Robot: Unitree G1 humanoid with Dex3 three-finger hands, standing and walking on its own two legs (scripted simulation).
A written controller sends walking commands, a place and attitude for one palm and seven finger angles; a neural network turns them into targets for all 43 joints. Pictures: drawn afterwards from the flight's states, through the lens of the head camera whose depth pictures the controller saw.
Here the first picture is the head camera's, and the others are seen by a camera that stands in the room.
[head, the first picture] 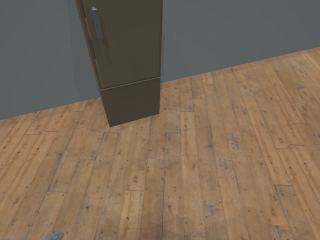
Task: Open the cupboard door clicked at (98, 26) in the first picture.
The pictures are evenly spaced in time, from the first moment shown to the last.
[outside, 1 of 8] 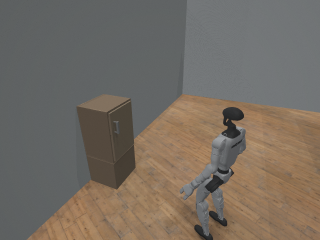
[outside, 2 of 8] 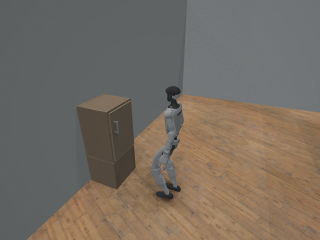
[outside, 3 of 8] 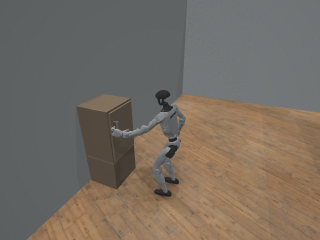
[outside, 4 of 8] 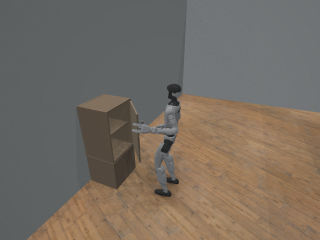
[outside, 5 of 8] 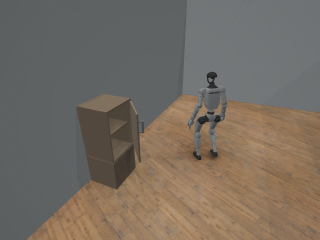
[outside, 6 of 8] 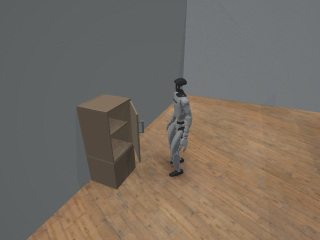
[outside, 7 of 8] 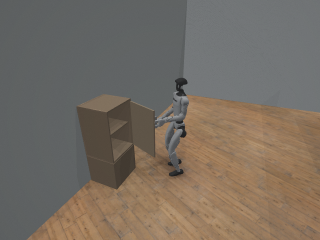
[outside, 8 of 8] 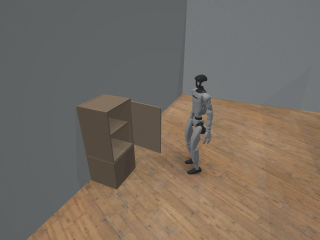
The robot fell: no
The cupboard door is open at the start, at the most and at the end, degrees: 0 84 84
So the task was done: yes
